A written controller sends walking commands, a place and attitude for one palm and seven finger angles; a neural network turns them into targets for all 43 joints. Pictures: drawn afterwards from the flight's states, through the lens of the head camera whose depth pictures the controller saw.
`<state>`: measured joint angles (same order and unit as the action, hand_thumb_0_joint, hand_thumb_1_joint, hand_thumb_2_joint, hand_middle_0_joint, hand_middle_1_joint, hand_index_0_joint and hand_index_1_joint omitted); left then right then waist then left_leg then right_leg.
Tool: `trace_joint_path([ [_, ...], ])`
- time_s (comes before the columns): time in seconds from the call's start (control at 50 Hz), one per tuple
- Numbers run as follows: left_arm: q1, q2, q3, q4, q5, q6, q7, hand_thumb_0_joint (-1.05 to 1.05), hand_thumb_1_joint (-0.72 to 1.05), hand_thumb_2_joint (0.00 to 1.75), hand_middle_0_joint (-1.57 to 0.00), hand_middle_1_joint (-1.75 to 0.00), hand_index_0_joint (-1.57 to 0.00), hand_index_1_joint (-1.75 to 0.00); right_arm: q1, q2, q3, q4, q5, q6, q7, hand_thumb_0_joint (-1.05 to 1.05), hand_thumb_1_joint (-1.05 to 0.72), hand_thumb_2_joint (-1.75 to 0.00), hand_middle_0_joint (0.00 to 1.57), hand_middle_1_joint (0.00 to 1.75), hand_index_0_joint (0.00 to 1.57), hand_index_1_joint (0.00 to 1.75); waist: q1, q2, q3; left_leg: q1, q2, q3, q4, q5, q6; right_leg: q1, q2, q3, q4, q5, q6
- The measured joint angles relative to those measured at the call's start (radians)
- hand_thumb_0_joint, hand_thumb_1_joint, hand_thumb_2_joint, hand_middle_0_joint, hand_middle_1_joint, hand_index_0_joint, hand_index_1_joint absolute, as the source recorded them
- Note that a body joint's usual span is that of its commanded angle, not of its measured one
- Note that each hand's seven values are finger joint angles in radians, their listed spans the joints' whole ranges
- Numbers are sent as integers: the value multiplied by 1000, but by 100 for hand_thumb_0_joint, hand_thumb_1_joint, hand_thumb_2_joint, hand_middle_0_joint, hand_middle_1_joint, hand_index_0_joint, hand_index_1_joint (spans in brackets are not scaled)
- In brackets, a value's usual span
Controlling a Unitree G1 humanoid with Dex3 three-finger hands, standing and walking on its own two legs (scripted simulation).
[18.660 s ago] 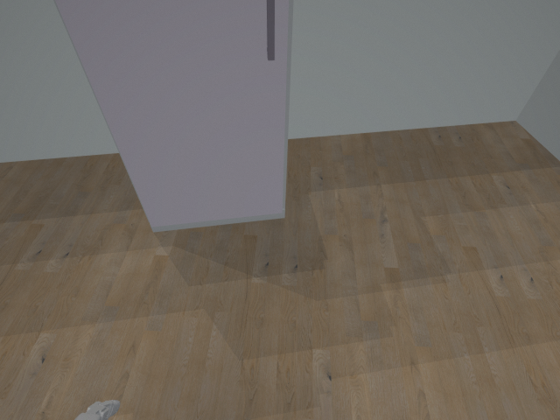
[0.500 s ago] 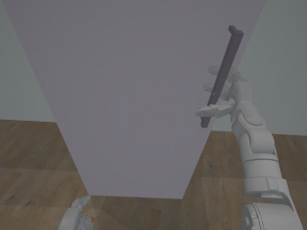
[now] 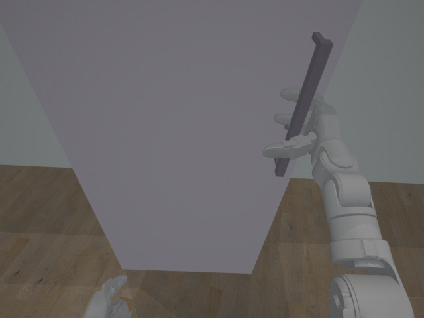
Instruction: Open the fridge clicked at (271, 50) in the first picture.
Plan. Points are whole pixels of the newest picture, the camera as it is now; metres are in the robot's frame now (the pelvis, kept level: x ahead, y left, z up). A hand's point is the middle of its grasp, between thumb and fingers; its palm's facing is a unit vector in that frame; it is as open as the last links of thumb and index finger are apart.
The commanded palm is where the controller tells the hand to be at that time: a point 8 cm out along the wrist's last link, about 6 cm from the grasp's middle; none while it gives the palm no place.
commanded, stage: grip the handle and tug to test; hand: right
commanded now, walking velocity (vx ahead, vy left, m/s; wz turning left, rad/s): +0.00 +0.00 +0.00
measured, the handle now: (295, 115) +0.45 -0.13 +0.19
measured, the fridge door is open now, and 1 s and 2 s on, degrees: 0 0 1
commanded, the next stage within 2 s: pull the door a little, standing still in 1.38 s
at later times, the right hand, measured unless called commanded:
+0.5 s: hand (289, 128) +0.40 -0.11 +0.20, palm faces +0.00 +1.00 -0.01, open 8.0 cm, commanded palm +0.37 -0.15 +0.20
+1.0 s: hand (290, 128) +0.40 -0.11 +0.20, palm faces -0.01 +1.00 -0.01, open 5.4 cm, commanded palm +0.36 -0.15 +0.20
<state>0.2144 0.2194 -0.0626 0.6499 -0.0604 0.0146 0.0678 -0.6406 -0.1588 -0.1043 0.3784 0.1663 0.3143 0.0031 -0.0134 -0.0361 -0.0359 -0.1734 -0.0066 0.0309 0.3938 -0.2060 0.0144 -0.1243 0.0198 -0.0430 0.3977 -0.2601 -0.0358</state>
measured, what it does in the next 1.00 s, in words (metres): stands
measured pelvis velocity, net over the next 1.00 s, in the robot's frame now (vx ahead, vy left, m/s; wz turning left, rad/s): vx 0.00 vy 0.01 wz -0.01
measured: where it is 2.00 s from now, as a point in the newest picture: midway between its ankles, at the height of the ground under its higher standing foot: outside the picture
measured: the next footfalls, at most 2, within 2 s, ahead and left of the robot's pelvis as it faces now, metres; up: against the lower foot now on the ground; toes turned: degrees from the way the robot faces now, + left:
none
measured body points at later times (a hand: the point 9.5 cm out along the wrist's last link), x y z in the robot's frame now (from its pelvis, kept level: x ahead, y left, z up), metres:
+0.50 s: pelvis +0.00 +0.01 +0.00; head -0.01 +0.02 +0.45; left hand +0.18 +0.23 -0.10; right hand +0.39 -0.16 +0.20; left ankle +0.00 +0.11 -0.74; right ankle -0.03 -0.09 -0.74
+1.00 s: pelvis +0.00 +0.01 +0.00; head -0.01 +0.02 +0.45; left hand +0.18 +0.23 -0.10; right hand +0.39 -0.16 +0.20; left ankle +0.00 +0.11 -0.74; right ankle -0.03 -0.09 -0.74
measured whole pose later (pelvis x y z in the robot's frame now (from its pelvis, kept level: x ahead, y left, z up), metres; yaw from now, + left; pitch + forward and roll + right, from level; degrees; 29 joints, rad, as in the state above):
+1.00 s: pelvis +0.00 +0.01 +0.00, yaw -1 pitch -1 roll +0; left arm 0.19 0.23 -0.06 0.64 -0.06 0.04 0.07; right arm -0.60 -0.17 -0.11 0.31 0.17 0.34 0.02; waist -0.02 -0.04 -0.04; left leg -0.16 -0.01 0.04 0.39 -0.22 0.02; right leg -0.11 0.02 -0.03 0.39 -0.26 -0.03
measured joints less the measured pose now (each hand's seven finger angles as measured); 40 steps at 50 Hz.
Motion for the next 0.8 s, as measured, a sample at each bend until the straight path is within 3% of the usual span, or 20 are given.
trace_joint_path([
  [0.2,-2,3,5,-3,1,5,-4,1,91,90,-20,-30,-20,-30,25,2,1,-37,-5,9,-8,-1,29,-39,30,123,31,123,0,-3,0,9,-2,0,-2,-4,2,10,-2,0,-3,-3,2],
  [0.66,-27,7,2,-14,2,14,-4,1,91,90,-20,-30,-20,-30,50,-7,-1,-71,0,26,9,1,-71,-81,39,137,37,137,-9,-11,-4,19,-5,14,0,-13,9,17,-5,14,-4,-5,9],
  [0.8,-26,10,2,-12,0,18,-1,1,91,90,-20,-30,-20,-30,45,-8,1,-70,1,28,14,1,-77,-83,39,139,38,139,-10,-9,-1,20,-5,16,0,-13,9,15,-6,17,-1,-7,9],
])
